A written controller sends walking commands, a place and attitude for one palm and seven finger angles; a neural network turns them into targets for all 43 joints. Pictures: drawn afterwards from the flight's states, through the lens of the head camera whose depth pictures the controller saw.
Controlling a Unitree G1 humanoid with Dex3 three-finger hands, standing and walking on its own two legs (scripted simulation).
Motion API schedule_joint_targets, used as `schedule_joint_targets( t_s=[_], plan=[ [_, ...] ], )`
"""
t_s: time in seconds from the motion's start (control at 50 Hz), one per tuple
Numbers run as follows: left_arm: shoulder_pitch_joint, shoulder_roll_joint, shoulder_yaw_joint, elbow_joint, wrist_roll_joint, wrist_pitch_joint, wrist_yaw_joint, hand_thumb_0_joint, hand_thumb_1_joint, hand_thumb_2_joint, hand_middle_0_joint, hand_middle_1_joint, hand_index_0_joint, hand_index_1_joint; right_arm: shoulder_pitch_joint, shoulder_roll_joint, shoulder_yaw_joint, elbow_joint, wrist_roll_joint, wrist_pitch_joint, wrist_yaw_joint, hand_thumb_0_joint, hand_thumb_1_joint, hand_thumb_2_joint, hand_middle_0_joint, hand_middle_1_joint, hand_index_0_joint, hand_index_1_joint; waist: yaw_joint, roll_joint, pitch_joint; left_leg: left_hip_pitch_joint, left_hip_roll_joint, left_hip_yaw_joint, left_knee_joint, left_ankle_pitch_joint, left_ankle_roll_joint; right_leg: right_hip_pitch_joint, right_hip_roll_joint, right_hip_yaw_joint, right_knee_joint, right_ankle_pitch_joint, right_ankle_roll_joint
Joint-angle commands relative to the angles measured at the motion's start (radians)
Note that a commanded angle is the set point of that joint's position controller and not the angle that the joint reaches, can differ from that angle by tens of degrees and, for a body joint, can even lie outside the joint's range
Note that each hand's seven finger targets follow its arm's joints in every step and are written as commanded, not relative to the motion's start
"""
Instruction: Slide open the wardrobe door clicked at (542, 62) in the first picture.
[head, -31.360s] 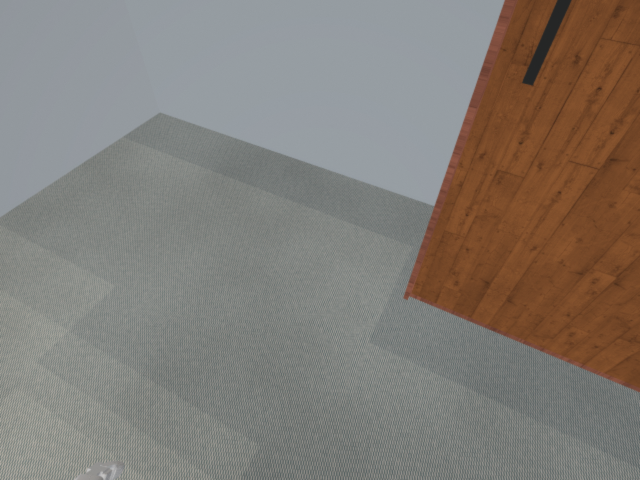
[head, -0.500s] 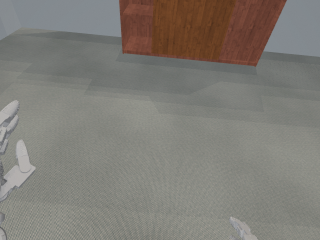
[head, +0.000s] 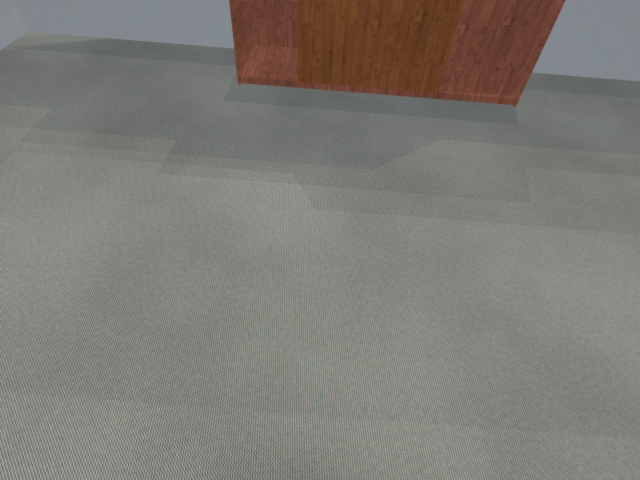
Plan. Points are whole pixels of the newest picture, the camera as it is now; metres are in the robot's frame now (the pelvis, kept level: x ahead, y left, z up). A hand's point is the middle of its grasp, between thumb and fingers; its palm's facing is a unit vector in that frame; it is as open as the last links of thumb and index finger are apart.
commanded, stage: let the arm hang, fingers relaxed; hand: left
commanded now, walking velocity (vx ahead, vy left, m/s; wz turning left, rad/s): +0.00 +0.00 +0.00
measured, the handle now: out of the picture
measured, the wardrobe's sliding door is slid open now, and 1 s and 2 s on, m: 0.37 0.37 0.37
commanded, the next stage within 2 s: look to check the result in 0.68 s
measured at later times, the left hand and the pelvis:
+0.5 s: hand out of the picture -0.02 +0.13 -0.17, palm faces +0.02 -0.99 -0.13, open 7.3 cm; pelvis +0.00 +0.00 +0.00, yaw -1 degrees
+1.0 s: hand out of the picture -0.04 +0.14 -0.17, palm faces +0.02 -0.99 -0.15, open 7.3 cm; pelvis +0.00 +0.00 +0.00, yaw -1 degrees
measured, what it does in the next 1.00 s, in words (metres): stands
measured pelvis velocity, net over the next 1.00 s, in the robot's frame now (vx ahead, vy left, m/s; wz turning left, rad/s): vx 0.00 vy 0.00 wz -0.02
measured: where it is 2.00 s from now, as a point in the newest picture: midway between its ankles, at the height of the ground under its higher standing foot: outside the picture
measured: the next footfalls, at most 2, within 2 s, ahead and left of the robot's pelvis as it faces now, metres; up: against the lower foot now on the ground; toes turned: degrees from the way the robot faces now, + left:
none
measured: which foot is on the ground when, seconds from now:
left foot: down 0.00-1.00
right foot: down 0.00-1.00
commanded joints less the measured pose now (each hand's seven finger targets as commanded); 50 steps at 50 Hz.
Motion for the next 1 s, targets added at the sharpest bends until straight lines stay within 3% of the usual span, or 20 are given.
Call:
schedule_joint_targets(
  t_s=[0.0,0.14,0.34,0.48,0.66,0.98],
  plan=[
    [0.032,0.074,-0.004,0.01,-0.006,-0.037,0.001,0.0,0.9,0.9,-0.2,-0.3,-0.2,-0.3,0.029,-0.069,-0.018,-0.01,0.004,-0.032,-0.003,0.0,-0.9,-0.9,0.2,0.3,0.2,0.3,0.003,0.054,-0.025,0.012,0.121,-0.121,-0.104,0.247,0.008,0.056,-0.135,0.141,-0.088,0.261,-0.04],
    [0.063,0.039,-0.015,0.091,-0.006,-0.035,0.01,0.0,0.9,0.9,-0.2,-0.3,-0.2,-0.3,0.06,-0.04,-0.016,0.07,0.007,-0.027,-0.006,0.0,-0.9,-0.9,0.2,0.3,0.2,0.3,0.002,-0.005,0.053,0.005,0.121,-0.118,-0.139,0.159,0.011,0.016,-0.124,0.144,-0.128,0.152,-0.035],
    [0.115,-0.014,-0.016,0.135,-0.002,-0.039,0.022,0.0,0.9,0.9,-0.2,-0.3,-0.2,-0.3,0.073,0.015,-0.02,0.12,0.009,-0.03,-0.012,0.0,-0.9,-0.9,0.2,0.3,0.2,0.3,0.004,-0.002,0.092,0.009,0.119,-0.109,-0.142,0.153,0.013,-0.02,-0.117,0.155,-0.138,0.134,-0.034],
    [0.135,-0.037,-0.013,0.147,0.0,-0.038,0.024,0.0,0.9,0.9,-0.2,-0.3,-0.2,-0.3,0.083,0.04,-0.02,0.13,0.008,-0.03,-0.016,0.0,-0.9,-0.9,0.2,0.3,0.2,0.3,0.004,0.033,0.13,-0.002,0.119,-0.106,-0.154,0.116,0.014,-0.049,-0.109,0.16,-0.146,0.088,-0.036],
    [0.147,-0.047,-0.013,0.151,0.0,-0.037,0.023,0.0,0.9,0.9,-0.2,-0.3,-0.2,-0.3,0.106,0.043,-0.018,0.131,0.008,-0.033,-0.019,0.0,-0.9,-0.9,0.2,0.3,0.2,0.3,0.005,0.051,0.107,-0.001,0.12,-0.11,-0.15,0.119,0.017,-0.039,-0.104,0.16,-0.14,0.083,-0.035],
    [0.143,-0.045,-0.013,0.156,-0.002,-0.035,0.024,0.0,0.9,0.9,-0.2,-0.3,-0.2,-0.3,0.124,0.042,-0.017,0.138,0.008,-0.034,-0.019,0.0,-0.9,-0.9,0.2,0.3,0.2,0.3,0.005,0.031,0.107,-0.001,0.124,-0.113,-0.152,0.13,0.02,-0.04,-0.104,0.157,-0.129,0.087,-0.034]
  ],
)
